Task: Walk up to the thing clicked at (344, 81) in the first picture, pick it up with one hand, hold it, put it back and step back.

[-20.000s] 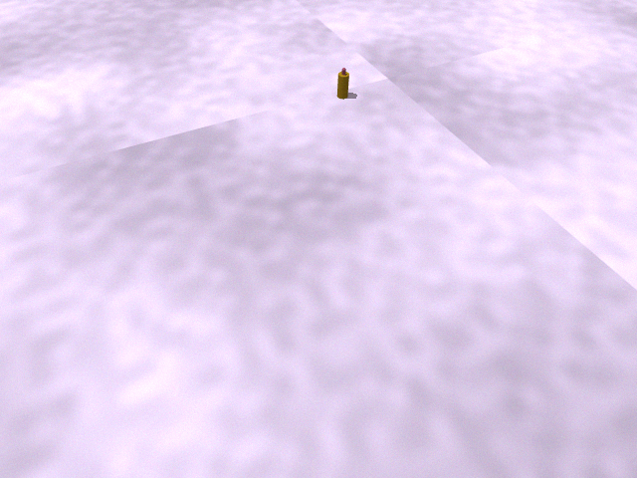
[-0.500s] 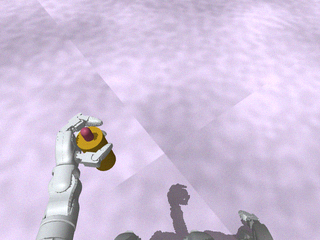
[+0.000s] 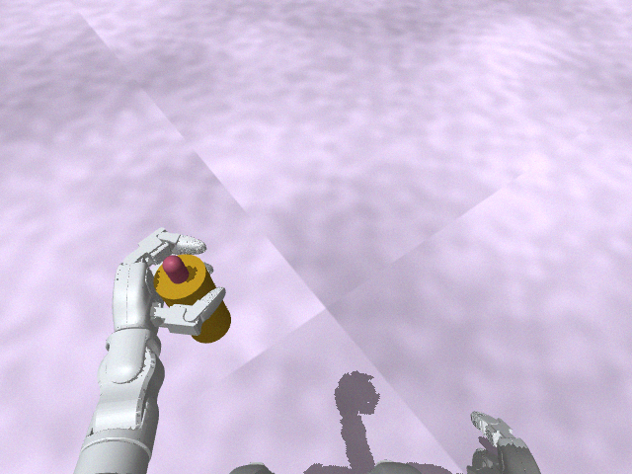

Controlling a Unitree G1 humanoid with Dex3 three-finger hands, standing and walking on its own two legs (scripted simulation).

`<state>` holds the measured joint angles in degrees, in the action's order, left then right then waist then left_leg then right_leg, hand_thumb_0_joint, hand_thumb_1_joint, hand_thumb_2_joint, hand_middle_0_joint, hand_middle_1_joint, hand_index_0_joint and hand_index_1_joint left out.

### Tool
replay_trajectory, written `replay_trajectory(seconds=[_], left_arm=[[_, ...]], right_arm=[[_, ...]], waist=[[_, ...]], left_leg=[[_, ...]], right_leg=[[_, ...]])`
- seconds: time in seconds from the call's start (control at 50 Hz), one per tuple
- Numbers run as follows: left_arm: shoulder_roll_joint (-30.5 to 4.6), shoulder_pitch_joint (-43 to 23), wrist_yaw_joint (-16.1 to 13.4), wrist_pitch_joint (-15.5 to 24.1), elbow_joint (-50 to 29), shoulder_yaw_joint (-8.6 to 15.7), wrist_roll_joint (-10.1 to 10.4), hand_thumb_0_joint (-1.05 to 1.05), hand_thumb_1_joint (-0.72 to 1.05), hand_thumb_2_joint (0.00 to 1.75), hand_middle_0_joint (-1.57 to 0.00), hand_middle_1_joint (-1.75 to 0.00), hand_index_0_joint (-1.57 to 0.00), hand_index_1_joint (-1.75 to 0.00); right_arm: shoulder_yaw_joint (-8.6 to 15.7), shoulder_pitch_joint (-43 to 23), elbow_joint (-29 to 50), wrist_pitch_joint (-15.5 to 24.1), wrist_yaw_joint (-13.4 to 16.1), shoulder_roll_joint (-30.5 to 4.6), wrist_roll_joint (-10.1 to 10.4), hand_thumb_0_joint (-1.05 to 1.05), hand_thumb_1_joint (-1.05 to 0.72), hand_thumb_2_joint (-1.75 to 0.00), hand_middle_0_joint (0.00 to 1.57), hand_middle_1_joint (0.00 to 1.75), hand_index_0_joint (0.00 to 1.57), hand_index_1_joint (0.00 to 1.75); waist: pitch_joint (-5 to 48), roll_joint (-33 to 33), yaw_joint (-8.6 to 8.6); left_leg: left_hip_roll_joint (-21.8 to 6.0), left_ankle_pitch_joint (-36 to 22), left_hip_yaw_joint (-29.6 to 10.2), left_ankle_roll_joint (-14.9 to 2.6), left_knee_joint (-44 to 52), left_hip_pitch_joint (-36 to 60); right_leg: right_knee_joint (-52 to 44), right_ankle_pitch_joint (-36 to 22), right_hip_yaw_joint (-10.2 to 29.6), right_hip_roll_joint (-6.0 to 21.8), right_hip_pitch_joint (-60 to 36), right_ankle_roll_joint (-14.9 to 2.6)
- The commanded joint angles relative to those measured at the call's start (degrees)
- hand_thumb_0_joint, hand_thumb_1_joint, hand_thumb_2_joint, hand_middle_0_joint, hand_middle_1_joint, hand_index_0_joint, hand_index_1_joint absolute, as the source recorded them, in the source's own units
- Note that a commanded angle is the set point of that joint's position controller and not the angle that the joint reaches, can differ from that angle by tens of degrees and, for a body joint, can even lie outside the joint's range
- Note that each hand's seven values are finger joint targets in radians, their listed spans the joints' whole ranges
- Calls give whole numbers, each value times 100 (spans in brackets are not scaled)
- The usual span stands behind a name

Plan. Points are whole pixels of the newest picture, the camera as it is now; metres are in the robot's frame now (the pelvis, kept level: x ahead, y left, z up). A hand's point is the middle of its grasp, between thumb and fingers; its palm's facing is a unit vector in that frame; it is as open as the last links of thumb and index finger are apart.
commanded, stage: hold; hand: left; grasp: from the side
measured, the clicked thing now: (192, 295) +0.33 +0.17 +0.02
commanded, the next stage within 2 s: crouch in 1.78 s
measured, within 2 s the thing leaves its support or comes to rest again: neither
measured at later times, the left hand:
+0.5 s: hand (185, 288) +0.32 +0.17 +0.05, palm faces +0.13 -0.99 -0.03, open 8.7 cm
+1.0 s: hand (187, 280) +0.33 +0.17 +0.05, palm faces +0.13 -0.99 -0.03, open 8.6 cm
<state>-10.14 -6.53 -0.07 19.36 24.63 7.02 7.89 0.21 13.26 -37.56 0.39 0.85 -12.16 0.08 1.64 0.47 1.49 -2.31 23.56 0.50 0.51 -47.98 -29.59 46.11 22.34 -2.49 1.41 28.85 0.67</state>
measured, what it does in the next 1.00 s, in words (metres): stands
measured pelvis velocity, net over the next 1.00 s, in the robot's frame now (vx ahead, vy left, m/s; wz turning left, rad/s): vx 0.00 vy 0.00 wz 0.00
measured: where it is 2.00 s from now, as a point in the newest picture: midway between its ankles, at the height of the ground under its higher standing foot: outside the picture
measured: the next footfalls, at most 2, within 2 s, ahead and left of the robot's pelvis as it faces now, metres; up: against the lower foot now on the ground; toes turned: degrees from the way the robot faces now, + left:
none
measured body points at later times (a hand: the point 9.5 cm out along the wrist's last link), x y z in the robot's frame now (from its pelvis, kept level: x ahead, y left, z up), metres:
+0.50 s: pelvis +0.00 +0.00 +0.00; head +0.03 +0.00 +0.45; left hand +0.31 +0.22 +0.05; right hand +0.13 -0.24 -0.10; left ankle +0.01 +0.12 -0.70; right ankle +0.01 -0.13 -0.70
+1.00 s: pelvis +0.00 +0.00 +0.00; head +0.04 +0.01 +0.45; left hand +0.32 +0.22 +0.05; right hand +0.13 -0.24 -0.11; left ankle +0.01 +0.12 -0.70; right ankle +0.01 -0.13 -0.70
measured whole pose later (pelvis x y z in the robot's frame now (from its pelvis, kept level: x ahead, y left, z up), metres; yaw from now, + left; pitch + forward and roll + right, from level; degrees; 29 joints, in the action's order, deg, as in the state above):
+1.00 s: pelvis +0.00 +0.00 +0.00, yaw +0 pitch +5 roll -1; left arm -10.0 -7.3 -0.2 20.2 25.7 7.3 7.7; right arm 0.7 13.7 -38.7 1.0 0.7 -12.1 0.2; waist 1.5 0.4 1.5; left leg -2.1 23.1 0.7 0.3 -46.6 -28.6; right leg 44.6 21.8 -2.2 1.5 27.9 0.9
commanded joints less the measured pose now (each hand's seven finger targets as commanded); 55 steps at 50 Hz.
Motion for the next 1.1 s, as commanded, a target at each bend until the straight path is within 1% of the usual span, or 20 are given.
replay_trajectory(seconds=[0.0,0.06,0.14,0.16,0.28,0.32,0.4,0.46,0.5,0.56,0.64,0.68,0.72,0.74,0.78,0.84,0.88,0.92,0.98,1.08], left_arm=[[-557,-1743,18,567,-1435,149,137,0,30,117,-127,-136,-128,-136],[-699,-1671,30,529,-999,284,82,0,30,118,-127,-136,-128,-136],[-613,-1756,61,586,-1222,191,116,0,31,119,-127,-137,-128,-137],[-748,-1712,53,607,-1327,345,120,0,34,119,-126,-136,-128,-136],[-837,-1946,16,714,-1731,383,152,0,31,118,-126,-136,-128,-136],[-659,-1615,17,652,-1285,276,123,0,26,118,-127,-137,-128,-137],[-630,-1924,47,669,-1410,165,125,0,29,118,-126,-136,-127,-136],[-639,-1707,71,646,-1096,212,108,0,30,117,-125,-134,-126,-134],[-832,-2139,26,711,-1674,320,129,0,31,117,-125,-135,-126,-135],[-575,-1814,40,642,-1184,188,138,0,30,118,-125,-135,-126,-135],[-889,-2071,5,665,-1505,340,76,0,30,120,-127,-137,-128,-137],[-644,-1882,38,636,-1435,149,91,0,29,119,-126,-137,-127,-137],[-673,-1707,34,591,-1026,280,106,0,30,120,-126,-137,-128,-137],[-792,-2021,14,645,-1427,347,122,0,28,119,-126,-137,-127,-137],[-698,-2099,-14,618,-1611,205,97,0,28,117,-125,-134,-126,-134],[-548,-1537,-23,540,-977,278,128,0,28,118,-125,-135,-126,-135],[-671,-1725,-40,581,-1126,358,93,0,29,120,-126,-137,-127,-137],[-796,-2071,-40,674,-1729,288,57,0,30,119,-125,-135,-126,-135],[-525,-1629,-5,643,-1305,170,104,0,30,119,-125,-136,-126,-136],[-696,-1874,-7,656,-1442,164,52,0,28,118,-124,-135,-125,-135]], right_arm=[[231,-239,733,246,77,-753,33,0,-93,-91,20,30,20,30],[261,-273,696,248,90,-786,43,0,-93,-91,20,30,20,30],[247,-244,703,243,73,-751,31,0,-92,-90,20,30,20,30],[262,-224,715,254,61,-779,37,0,-92,-90,20,30,20,30],[248,-286,725,300,64,-766,55,0,-92,-91,20,30,20,30],[225,-312,715,290,87,-748,50,0,-93,-91,20,30,20,30],[252,-295,666,312,81,-781,59,0,-92,-91,20,30,20,30],[257,-261,640,314,81,-780,42,0,-92,-91,20,30,20,30],[265,-214,612,326,87,-774,38,0,-92,-91,20,30,20,30],[256,-215,583,330,64,-769,34,0,-92,-91,20,30,20,30],[288,-184,607,301,70,-805,38,0,-92,-91,20,30,20,30],[278,-185,615,289,71,-773,39,0,-92,-91,20,30,20,30],[285,-210,600,306,65,-805,56,0,-92,-91,20,30,20,30],[282,-229,611,303,57,-777,49,0,-92,-91,20,30,20,30],[279,-214,648,286,76,-765,45,0,-93,-91,20,30,20,30],[270,-201,595,299,68,-757,50,0,-92,-91,20,30,20,30],[297,-220,618,300,56,-774,42,0,-92,-91,20,30,20,30],[301,-175,624,280,59,-766,24,0,-92,-91,20,30,20,30],[285,-139,618,298,53,-758,26,0,-92,-91,20,30,20,30],[322,-116,593,301,52,-829,30,0,-93,-91,20,30,20,30]], waist=[[1482,34,21],[1298,-44,9],[1390,1,18],[1492,56,-74],[1580,113,-71],[1380,-39,-11],[1288,90,38],[1366,-60,22],[1659,139,-36],[1340,42,3],[1602,210,-75],[1498,92,-24],[1285,-59,-36],[1455,150,-68],[1531,131,-32],[1246,-91,-25],[1360,-4,-52],[1659,213,-72],[1500,5,-31],[1628,112,35]], left_leg=[[165,-1289,-39,-51,775,658],[167,-1154,-38,-64,792,545],[188,-1089,-20,-74,800,558],[186,-1130,-32,-57,836,596],[189,-1138,-26,-50,845,693],[195,-1047,-13,-74,863,648],[165,-981,-46,-49,919,675],[173,-1130,-43,-66,847,688],[185,-1320,-34,-48,819,809],[162,-1232,-50,-39,855,678],[176,-1379,-33,-30,855,804],[165,-1351,-43,-33,860,786],[161,-1307,-45,-52,873,658],[172,-1325,-38,-41,864,715],[167,-1341,-39,-36,887,834],[164,-1245,-45,-54,869,620],[163,-1280,-43,-46,865,620],[167,-1433,-43,-28,840,795],[170,-1488,-34,-48,788,710],[142,-1818,-52,-46,745,892]], right_leg=[[-651,-1460,7,-190,-686,-94],[-729,-1335,12,-171,-593,-82],[-740,-1297,19,-158,-592,-85],[-726,-1304,-7,-163,-726,-102],[-734,-1307,19,-157,-783,-96],[-804,-1245,27,-152,-685,-71],[-761,-1171,-6,-169,-506,-106],[-766,-1310,9,-159,-631,-82],[-726,-1485,24,-156,-791,-95],[-722,-1388,-13,-184,-640,-105],[-726,-1498,2,-167,-761,-116],[-751,-1466,-15,-173,-729,-109],[-753,-1445,-14,-170,-706,-107],[-735,-1459,4,-164,-739,-115],[-768,-1455,-14,-174,-739,-110],[-787,-1384,-28,-177,-689,-90],[-746,-1417,-20,-181,-708,-105],[-693,-1525,-11,-181,-779,-123],[-688,-1627,-3,-179,-786,-97],[-644,-1884,-5,-184,-743,-100]])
